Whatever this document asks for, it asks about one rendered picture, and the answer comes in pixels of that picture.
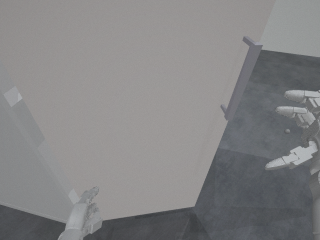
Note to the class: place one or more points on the robot right forearm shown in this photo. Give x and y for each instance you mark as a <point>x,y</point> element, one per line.
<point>314,185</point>

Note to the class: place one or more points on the robot left hand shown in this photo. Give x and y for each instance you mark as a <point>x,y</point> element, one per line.
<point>81,211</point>

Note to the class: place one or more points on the fridge door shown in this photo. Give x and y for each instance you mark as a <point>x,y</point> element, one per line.
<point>128,93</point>

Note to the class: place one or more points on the robot right hand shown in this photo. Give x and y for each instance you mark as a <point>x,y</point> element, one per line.
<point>305,119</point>

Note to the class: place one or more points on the robot left forearm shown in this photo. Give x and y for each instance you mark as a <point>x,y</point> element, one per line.
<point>71,234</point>

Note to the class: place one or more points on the handle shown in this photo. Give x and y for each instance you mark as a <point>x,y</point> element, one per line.
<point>245,73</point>

